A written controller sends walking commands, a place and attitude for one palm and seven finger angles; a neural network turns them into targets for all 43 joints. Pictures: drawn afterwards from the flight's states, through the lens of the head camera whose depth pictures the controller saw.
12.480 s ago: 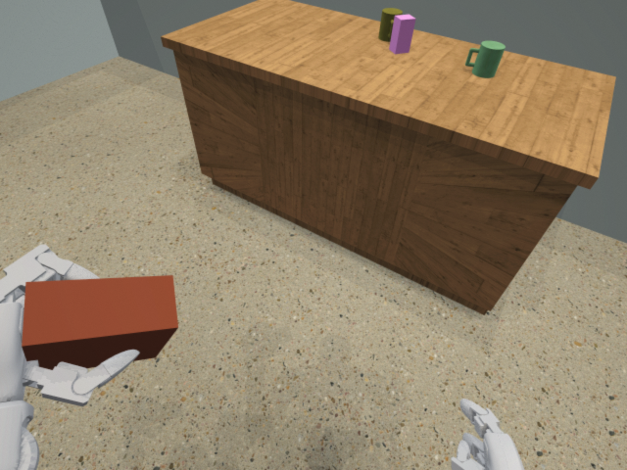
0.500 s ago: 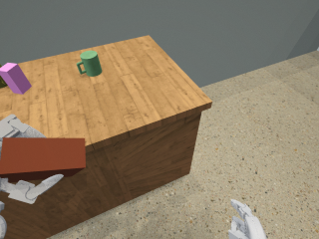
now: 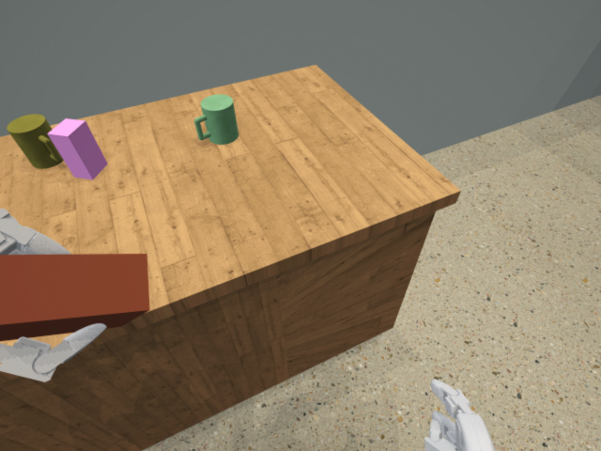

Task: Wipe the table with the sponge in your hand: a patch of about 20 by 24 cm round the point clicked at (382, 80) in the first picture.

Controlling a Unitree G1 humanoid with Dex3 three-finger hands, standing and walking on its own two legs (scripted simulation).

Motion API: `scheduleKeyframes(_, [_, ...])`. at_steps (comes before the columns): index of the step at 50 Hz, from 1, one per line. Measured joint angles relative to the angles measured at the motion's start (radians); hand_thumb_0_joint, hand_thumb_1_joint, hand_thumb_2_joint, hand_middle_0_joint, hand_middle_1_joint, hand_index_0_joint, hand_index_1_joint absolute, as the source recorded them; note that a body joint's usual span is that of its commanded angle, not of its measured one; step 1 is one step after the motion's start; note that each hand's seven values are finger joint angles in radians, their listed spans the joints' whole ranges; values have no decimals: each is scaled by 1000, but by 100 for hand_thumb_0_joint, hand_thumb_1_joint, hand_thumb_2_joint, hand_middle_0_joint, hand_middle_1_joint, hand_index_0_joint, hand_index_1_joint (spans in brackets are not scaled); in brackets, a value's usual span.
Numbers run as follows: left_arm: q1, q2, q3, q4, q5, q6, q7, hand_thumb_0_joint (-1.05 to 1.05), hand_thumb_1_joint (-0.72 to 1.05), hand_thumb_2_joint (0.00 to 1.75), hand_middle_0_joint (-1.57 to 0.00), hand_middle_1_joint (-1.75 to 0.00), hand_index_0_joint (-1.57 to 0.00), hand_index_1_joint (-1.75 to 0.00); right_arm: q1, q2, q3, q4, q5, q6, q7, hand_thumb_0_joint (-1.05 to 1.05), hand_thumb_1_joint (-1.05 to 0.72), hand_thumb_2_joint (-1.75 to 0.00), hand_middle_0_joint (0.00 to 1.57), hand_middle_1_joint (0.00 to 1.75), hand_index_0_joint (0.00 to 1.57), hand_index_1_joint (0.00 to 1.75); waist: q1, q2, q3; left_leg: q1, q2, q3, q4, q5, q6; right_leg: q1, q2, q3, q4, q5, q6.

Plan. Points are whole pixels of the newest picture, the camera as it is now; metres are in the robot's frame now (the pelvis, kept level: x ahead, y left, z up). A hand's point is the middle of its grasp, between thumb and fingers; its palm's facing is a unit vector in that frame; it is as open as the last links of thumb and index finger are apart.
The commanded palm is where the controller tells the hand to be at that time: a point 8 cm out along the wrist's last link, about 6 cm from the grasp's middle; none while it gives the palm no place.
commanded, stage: shuffle to correct the standing spot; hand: left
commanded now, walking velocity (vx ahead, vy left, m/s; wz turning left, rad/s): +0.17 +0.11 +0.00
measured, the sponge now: (89, 296) +0.22 +0.21 +0.18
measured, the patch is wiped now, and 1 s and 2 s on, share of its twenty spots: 0.00 0.00 0.00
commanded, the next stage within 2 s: come to a stop and stand still in 0.94 s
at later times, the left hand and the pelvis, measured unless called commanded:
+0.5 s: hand out of the picture +0.24 +0.34 +0.21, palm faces +0.40 -0.79 -0.45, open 9.7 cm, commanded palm +0.19 +0.38 +0.20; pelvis +0.03 +0.10 +0.01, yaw +0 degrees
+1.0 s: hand out of the picture +0.29 +0.35 +0.20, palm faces +0.39 -0.81 -0.44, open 9.7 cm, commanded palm +0.23 +0.39 +0.20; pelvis +0.07 +0.11 +0.02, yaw +1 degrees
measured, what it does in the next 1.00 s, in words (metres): steps to the left: left foot, then right foot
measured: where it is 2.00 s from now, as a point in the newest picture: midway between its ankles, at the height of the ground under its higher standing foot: outside the picture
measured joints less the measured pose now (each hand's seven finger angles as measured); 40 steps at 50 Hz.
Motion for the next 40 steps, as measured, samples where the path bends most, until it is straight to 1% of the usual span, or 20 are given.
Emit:
scheduleKeyframes(2, [0,-31,-38,46,4,5,-12,0,-47,101,-81,-133,-79,-134,8,-16,-2,29,-3,22,5,2,-90,-89,20,30,20,30,14,22,-20,-53,-20,-19,171,-55,-16,14,-14,2,-14,0,-5])
scheduleKeyframes(4, [-2,-62,-60,100,5,8,-20,0,-47,101,-81,-133,-79,-134,14,-27,0,57,-2,40,8,2,-90,-89,20,30,20,30,30,15,-32,-97,-28,-23,311,-29,-28,37,-33,16,-53,13,11])
scheduleKeyframes(6, [-7,-83,-68,149,10,9,-21,0,-47,101,-81,-133,-79,-134,21,-35,4,67,-3,50,3,2,-90,-89,20,30,20,30,35,-1,-35,-120,-9,-22,348,10,-31,56,-52,24,-97,37,29])
scheduleKeyframes(8, [-26,-89,-71,175,18,15,-20,0,-47,101,-81,-133,-79,-134,25,-38,3,64,-4,49,-8,2,-90,-89,20,30,20,30,39,-27,-23,-100,20,-21,253,28,-21,68,-72,28,-121,51,44])
scheduleKeyframes(11, [-54,-93,-87,142,26,28,-14,0,-47,101,-81,-133,-79,-134,31,-51,-11,46,-10,31,-23,2,-90,-89,20,30,20,30,45,-55,7,-8,50,-20,13,55,-7,73,-93,28,-109,43,67])
scheduleKeyframes(12, [-57,-96,-93,112,26,32,-12,0,-47,101,-81,-133,-79,-134,32,-61,-19,34,-11,21,-28,2,-90,-89,20,30,20,30,47,-55,16,33,53,-23,-64,59,-6,66,-96,30,-85,30,75])
scheduleKeyframes(13, [-60,-95,-96,75,24,32,-9,0,-47,101,-81,-133,-79,-134,30,-73,-28,19,-12,10,-32,2,-90,-89,20,30,20,30,46,-47,23,63,54,-34,-122,68,-17,47,-95,34,-41,6,75])
scheduleKeyframes(14, [-75,-83,-93,49,25,29,-7,0,-47,101,-81,-133,-79,-134,15,-68,-41,17,-12,3,-37,2,-90,-89,20,30,20,30,43,-61,40,56,43,-31,-104,74,-32,21,-98,58,28,-55,71])
scheduleKeyframes(16, [-105,-50,-77,25,31,17,-4,0,-47,101,-81,-133,-79,-134,-15,-42,-51,16,-12,-3,-41,2,-91,-89,20,30,20,30,36,-89,68,54,23,-18,-81,67,-28,-45,-74,113,201,-147,55])
scheduleKeyframes(18, [-111,-11,-47,7,26,13,-5,0,-47,101,-81,-133,-79,-134,-31,-12,-43,10,-10,-11,-37,2,-91,-89,20,30,20,30,17,-99,70,60,16,-20,-102,76,-15,-99,-42,115,311,-164,51])
scheduleKeyframes(19, [-105,3,-32,-4,23,12,-4,0,-47,101,-81,-133,-79,-134,-32,1,-37,5,-8,-15,-32,2,-91,-89,20,30,20,30,8,-99,65,63,14,-23,-117,84,-10,-116,-29,106,326,-151,51])
scheduleKeyframes(21, [-75,15,-7,-28,14,6,-2,0,-47,101,-81,-133,-79,-134,-28,18,-23,-4,-3,-21,-23,2,-91,-89,20,30,20,30,-1,-92,46,71,14,-21,-146,95,-6,-128,-13,83,287,-108,52])
scheduleKeyframes(23, [-28,12,8,-45,2,-1,-2,0,-47,101,-81,-133,-79,-134,-19,25,-8,-11,-1,-22,-17,2,-91,-89,20,30,20,30,-1,-78,22,77,14,-10,-162,95,-4,-115,-3,64,193,-71,53])
scheduleKeyframes(27, [27,11,1,-13,-3,10,-5,0,-47,101,-81,-133,-79,-134,2,21,18,-14,0,-7,-22,1,-90,-89,20,30,20,30,14,-47,-20,73,5,5,-129,61,-5,-12,18,39,-68,5,48])
scheduleKeyframes(29, [11,-15,-23,41,5,24,-8,0,-47,101,-81,-133,-79,-134,1,4,21,3,-3,9,-28,1,-90,-89,20,30,20,30,22,-1,-26,66,22,-8,-83,28,-5,11,38,25,-98,73,2])
scheduleKeyframes(31, [-13,-42,-48,90,8,47,-12,0,-47,101,-81,-133,-79,-134,8,-8,17,22,-3,27,-29,1,-90,-89,20,30,20,30,34,18,-43,46,19,-23,-8,-52,-1,16,43,19,-91,62,-23])
scheduleKeyframes(33, [-42,-75,-69,124,6,64,-12,0,-47,101,-81,-133,-79,-134,12,-15,12,42,4,42,-25,2,-90,-89,21,30,20,30,49,1,-46,5,4,-27,134,-87,-6,28,34,24,-98,51,-30])
scheduleKeyframes(35, [-64,-105,-85,141,6,71,-8,0,-47,101,-81,-133,-79,-134,14,-23,13,50,3,48,-26,2,-90,-89,21,30,20,30,52,-26,-36,-20,3,-19,206,-85,-10,49,22,27,-125,60,-25])
scheduleKeyframes(37, [-74,-116,-95,128,9,74,-4,0,-47,101,-81,-133,-79,-134,11,-29,16,46,-3,49,-29,2,-90,-89,20,30,20,30,48,-54,-18,-7,15,-2,144,-67,-6,66,12,29,-144,66,-19])
scheduleKeyframes(40, [-68,-106,-101,57,5,66,-1,0,-47,101,-81,-133,-79,-134,1,-46,5,16,-13,37,-35,2,-90,-89,20,30,20,30,33,-66,15,77,26,-1,-91,50,-1,73,12,25,-115,44,-6])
